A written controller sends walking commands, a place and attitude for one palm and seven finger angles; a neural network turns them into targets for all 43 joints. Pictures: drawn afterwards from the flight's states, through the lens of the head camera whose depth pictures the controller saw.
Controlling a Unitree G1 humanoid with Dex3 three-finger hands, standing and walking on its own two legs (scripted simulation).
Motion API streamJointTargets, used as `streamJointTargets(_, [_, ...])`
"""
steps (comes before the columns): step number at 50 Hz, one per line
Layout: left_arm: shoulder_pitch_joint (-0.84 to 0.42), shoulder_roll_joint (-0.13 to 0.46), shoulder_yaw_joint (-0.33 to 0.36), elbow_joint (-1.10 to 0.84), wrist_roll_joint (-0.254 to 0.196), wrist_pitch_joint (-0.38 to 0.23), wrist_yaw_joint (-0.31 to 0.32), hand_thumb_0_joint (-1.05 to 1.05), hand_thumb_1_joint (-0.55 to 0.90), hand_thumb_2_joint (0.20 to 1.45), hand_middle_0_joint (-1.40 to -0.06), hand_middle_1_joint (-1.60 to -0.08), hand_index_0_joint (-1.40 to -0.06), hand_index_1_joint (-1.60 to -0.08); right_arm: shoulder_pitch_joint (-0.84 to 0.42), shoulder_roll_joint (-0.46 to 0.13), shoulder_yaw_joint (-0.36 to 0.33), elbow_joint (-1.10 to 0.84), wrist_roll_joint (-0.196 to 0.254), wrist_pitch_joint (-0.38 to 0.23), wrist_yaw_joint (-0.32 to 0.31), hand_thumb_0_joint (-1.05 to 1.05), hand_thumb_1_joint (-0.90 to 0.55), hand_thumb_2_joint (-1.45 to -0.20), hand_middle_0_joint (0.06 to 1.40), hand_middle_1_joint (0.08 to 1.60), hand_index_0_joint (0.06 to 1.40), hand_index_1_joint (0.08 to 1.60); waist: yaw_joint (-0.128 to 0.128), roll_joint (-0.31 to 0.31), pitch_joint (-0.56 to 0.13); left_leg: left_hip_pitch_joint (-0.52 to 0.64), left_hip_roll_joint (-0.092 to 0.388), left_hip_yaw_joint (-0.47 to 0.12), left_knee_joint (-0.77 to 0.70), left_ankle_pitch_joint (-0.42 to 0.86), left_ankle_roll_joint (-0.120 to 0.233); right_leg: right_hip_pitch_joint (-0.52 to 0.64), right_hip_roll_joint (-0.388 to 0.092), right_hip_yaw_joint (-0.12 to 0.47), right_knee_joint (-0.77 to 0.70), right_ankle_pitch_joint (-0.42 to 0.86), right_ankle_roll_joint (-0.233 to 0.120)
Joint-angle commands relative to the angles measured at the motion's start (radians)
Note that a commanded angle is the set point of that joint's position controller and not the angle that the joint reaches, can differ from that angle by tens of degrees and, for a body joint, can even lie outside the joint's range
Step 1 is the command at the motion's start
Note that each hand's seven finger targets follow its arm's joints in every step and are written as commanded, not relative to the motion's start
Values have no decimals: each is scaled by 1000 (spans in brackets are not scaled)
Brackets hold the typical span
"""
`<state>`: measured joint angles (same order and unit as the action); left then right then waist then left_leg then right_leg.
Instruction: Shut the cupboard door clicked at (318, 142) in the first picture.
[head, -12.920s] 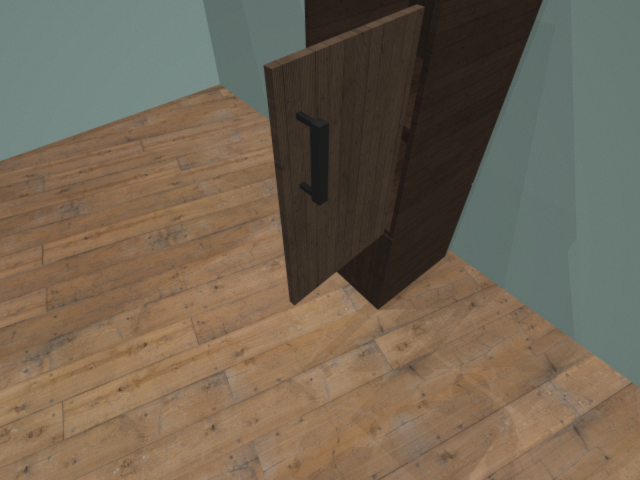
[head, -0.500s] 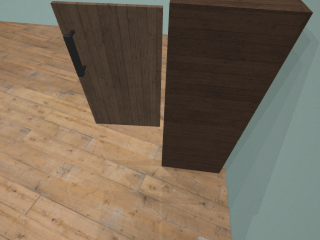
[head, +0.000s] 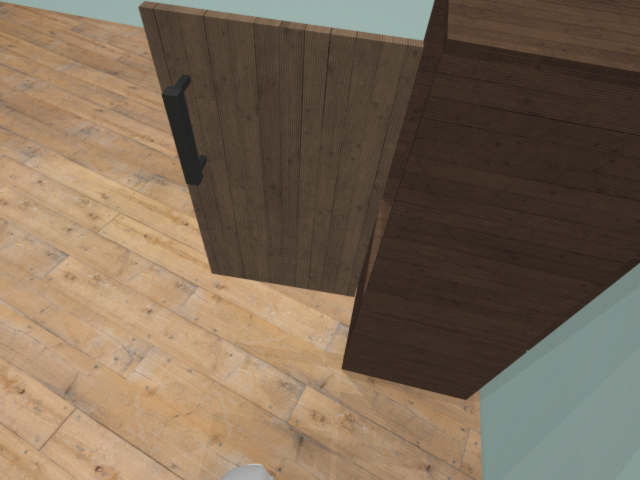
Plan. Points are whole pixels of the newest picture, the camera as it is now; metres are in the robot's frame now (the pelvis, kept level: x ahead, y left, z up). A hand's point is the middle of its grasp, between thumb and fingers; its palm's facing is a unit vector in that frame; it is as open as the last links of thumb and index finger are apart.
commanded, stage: come to a stop and stand still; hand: left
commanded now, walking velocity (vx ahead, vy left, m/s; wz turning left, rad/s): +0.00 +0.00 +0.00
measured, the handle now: (189, 132) +0.54 +0.25 +0.10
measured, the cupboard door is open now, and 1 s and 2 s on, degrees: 94 94 94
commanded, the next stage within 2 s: look again from close up in 1.38 s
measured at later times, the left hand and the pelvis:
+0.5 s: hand (197, 462) +0.16 +0.18 -0.15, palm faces -0.07 -0.97 -0.24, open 7.3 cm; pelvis +0.05 -0.01 +0.01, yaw -4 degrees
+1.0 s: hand out of the picture +0.06 +0.17 -0.16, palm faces -0.01 -0.98 -0.19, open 7.3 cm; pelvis +0.03 -0.01 +0.02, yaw -3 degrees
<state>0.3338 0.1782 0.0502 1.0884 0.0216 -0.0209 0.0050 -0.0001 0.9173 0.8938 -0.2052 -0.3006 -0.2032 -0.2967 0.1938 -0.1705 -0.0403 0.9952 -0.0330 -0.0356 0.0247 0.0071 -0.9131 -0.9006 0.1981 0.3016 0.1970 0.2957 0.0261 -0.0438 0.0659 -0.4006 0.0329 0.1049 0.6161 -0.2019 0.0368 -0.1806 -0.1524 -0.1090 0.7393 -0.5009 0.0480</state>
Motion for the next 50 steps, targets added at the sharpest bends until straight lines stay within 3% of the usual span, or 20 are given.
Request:
streamJointTargets(1, [-91, 48, 2, -109, -1, -20, 5, 0, 900, 900, -200, -300, -200, -300, 214, -182, -35, 8, 5, -9, -48, 0, -900, -900, 200, 300, 200, 300, -89, 237, -81, 317, 316, -362, -346, 112, 148, -428, 29, 66, 494, -3, -61])
streamJointTargets(3, [-45, 27, -5, -66, -5, -6, 5, 0, 900, 900, -200, -300, -200, -300, 133, -115, -7, -3, 7, -20, -61, 0, -900, -900, 200, 300, 200, 300, -40, 126, -38, 212, 271, -221, -343, 370, 109, -332, 12, 106, 408, 106, -39])
streamJointTargets(6, [32, 16, -12, -36, -16, 22, 18, 0, 900, 900, -200, -300, -200, -300, 71, -99, 6, -2, 12, -22, -76, 0, -900, -900, 200, 300, 200, 300, -2, 104, -107, 205, 270, -126, -301, 679, 97, -178, 38, 104, 212, 126, -17])
streamJointTargets(11, [-27, 71, 11, -93, -4, 68, 19, 0, 900, 900, -200, -300, -200, -300, 63, -172, -26, 11, 9, 25, -89, 0, -900, -900, 200, 300, 200, 300, -27, 118, -80, 235, 348, -173, -270, 657, 139, -209, 83, 92, 169, 73, -28])
streamJointTargets(14, [-77, 80, 20, -132, 2, 78, 17, 0, 900, 900, -200, -300, -200, -300, 69, -175, -34, 14, 5, 37, -92, 0, -900, -900, 200, 300, 200, 300, -40, 161, -37, 217, 350, -190, -256, 637, 148, -253, 99, 108, 213, 43, -37])
streamJointTargets(17, [-110, 70, 19, -159, -3, 81, 16, 0, 900, 900, -200, -300, -200, -300, 67, -191, -45, 13, 3, 41, -90, 0, -900, -900, 200, 300, 200, 300, -47, 193, -86, 269, 332, -176, -237, 631, 137, -243, 109, 103, 173, 54, -32])
streamJointTargets(20, [-124, 63, 13, -173, -4, 71, 16, 0, 900, 900, -200, -300, -200, -300, 78, -198, -51, 15, 2, 44, -82, 0, -900, -900, 200, 300, 200, 300, -54, 210, -102, 284, 311, -171, -216, 637, 117, -173, 115, 69, 5, 70, -39])
streamJointTargets(23, [-66, 77, 14, -154, -5, 52, 19, 0, 900, 900, -200, -300, -200, -300, 82, -198, -57, 21, 15, 51, -69, 0, -900, -900, 200, 300, 200, 300, -27, 183, -148, 254, 245, -130, -148, 489, 55, -2, 121, 37, -272, 321, -41])
streamJointTargets(24, [-51, 112, 17, -151, 0, 37, 23, 0, 900, 900, -200, -300, -200, -300, 94, -161, -52, 21, 20, 52, -63, 0, -900, -900, 200, 300, 200, 300, -22, 93, -137, 192, 183, -96, -91, 345, 7, 67, 74, 98, -357, 487, -59])
streamJointTargets(25, [-55, 174, 26, -148, 6, 27, 31, 0, 900, 900, -200, -300, -200, -300, 102, -110, -44, 6, 28, 54, -55, 0, -900, -900, 200, 300, 200, 300, -32, -99, -151, 66, 88, -12, -8, 73, -52, 142, -98, 273, -355, 735, -115])
streamJointTargets(26, [-67, 202, 20, -143, 0, 17, 33, 0, 900, 900, -200, -300, -200, -300, 67, -78, -29, -10, 30, 68, -49, 0, -900, -900, 200, 300, 200, 300, -18, -186, -120, 46, 9, -16, 100, -319, -83, 48, -232, 328, -394, 839, -212])
streamJointTargets(28, [-120, 183, 11, -145, 3, 12, 38, 0, 900, 900, -200, -300, -200, -300, 29, -58, -29, -11, 24, 85, -42, 0, -900, -900, 200, 300, 200, 300, -22, -99, -83, 22, 2, -80, 247, -358, -80, 4, -192, 259, -392, 845, -241])
streamJointTargets(32, [-113, 181, 14, -116, -2, 0, 41, 0, 900, 900, -200, -300, -200, -300, 49, -78, -21, 14, 28, 79, -43, 0, -900, -900, 200, 300, 200, 300, -14, -148, -86, -11, 0, -78, 195, -306, -103, 131, -163, 218, -323, 1060, -217])
streamJointTargets(34, [-96, 191, 20, -103, -1, 2, 41, 0, 900, 900, -200, -300, -200, -300, 39, -73, -21, 15, 29, 75, -40, 0, -900, -900, 200, 300, 200, 300, 1, -136, -76, 11, -13, -61, 94, -273, -107, 148, -160, 223, -311, 1045, -215])
streamJointTargets(38, [-117, 188, 19, -87, -10, 5, 39, 0, 900, 900, -200, -300, -200, -300, 101, -69, -14, 39, 26, 62, -42, 0, -900, -900, 200, 300, 200, 300, -31, -102, -86, 212, -23, -40, -189, -18, -97, 47, -120, 210, -265, 847, -153])
streamJointTargets(41, [-111, 113, 3, -98, -16, 18, 31, 0, 900, 900, -200, -300, -200, -300, 89, -141, -23, 29, 17, 49, -49, 0, -900, -900, 200, 300, 200, 300, -15, 109, -104, 269, 138, -166, -201, 256, -14, -44, 19, 108, -258, 415, -54])
streamJointTargets(42, [-109, 100, -1, -89, -10, 27, 34, 0, 900, 900, -200, -300, -200, -300, 67, -144, -21, 28, 16, 52, -49, 0, -900, -900, 200, 300, 200, 300, -10, 108, -80, 210, 142, -166, -232, 164, 0, -13, 40, 93, -285, 299, -46])
streamJointTargets(43, [-117, 96, -4, -82, -6, 35, 32, 0, 900, 900, -200, -300, -200, -300, 40, -136, -18, 25, 17, 50, -48, 0, -900, -900, 200, 300, 200, 300, -8, 154, -44, 176, 126, -176, -269, 104, 1, -9, 46, 87, -291, 263, -44])
streamJointTargets(46, [-97, 91, -13, -58, -4, 34, 23, 0, 900, 900, -200, -300, -200, -300, 28, -129, -13, 24, 18, 52, -49, 0, -900, -900, 200, 300, 200, 300, -8, 128, 24, 119, 98, -167, -324, -98, -16, -7, 48, 105, -342, 229, -50])
streamJointTargets(50, [-74, 88, -23, -33, -4, 21, 21, 0, 900, 900, -200, -300, -200, -300, 58, -117, -7, 33, 20, 42, -50, 0, -900, -900, 200, 300, 200, 300, -21, 68, 4, 176, 81, -151, -323, -48, -23, -6, 38, 117, -378, 285, -54])
